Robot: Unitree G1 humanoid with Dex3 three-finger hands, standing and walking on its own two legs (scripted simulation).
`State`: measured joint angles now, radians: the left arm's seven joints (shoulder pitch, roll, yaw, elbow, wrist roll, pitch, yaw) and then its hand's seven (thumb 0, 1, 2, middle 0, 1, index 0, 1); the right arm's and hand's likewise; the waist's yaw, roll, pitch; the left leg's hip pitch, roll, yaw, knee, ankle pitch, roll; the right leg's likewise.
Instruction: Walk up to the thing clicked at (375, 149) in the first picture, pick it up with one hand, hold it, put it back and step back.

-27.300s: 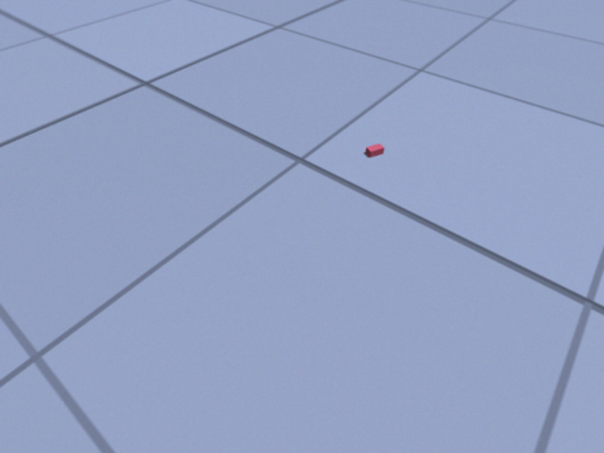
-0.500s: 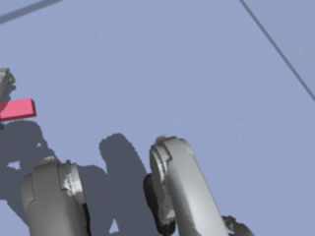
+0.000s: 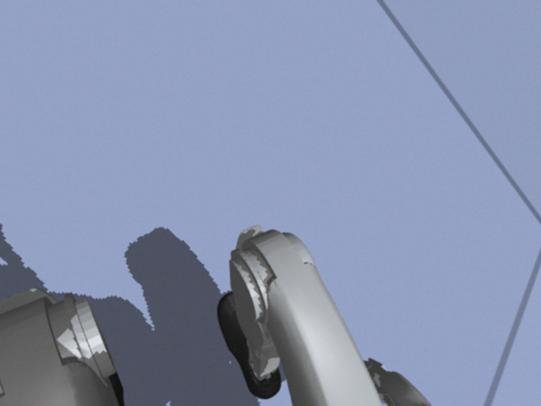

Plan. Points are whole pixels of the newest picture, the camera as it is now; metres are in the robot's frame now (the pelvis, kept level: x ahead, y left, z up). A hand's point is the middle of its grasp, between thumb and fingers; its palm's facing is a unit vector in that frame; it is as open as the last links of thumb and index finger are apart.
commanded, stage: rest palm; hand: left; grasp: from above
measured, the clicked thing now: out of the picture +0.46 +0.32 -0.28
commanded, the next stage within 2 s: close in 1.14 s
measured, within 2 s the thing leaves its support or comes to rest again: neither
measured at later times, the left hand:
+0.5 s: hand out of the picture +0.44 +0.32 -0.24, palm faces -0.44 -0.12 -0.89, open 13.6 cm
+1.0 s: hand out of the picture +0.44 +0.31 -0.25, palm faces -0.44 -0.12 -0.89, open 13.2 cm
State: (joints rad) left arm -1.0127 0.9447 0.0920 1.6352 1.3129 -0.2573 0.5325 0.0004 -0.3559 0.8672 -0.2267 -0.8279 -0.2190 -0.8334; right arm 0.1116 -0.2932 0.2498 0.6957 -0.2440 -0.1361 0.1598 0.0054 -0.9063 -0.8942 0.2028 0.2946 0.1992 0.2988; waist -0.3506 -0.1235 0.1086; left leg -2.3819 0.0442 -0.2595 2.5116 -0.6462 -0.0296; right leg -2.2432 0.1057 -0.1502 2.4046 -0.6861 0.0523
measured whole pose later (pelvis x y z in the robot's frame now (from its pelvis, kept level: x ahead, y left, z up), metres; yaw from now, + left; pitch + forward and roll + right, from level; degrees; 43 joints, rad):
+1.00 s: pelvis +0.00 +0.01 +0.00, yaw -3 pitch +25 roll -14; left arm -1.00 1.00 0.06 1.70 1.28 -0.26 0.62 0.00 -0.32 0.83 -0.27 -0.77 -0.25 -0.78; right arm 0.06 -0.32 0.34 0.67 -0.29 -0.21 0.22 0.01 -0.91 -0.90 0.20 0.29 0.20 0.30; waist -0.37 -0.18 0.17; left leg -2.35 0.05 -0.31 2.55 -0.68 -0.02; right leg -2.20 0.13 -0.19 2.40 -0.69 0.07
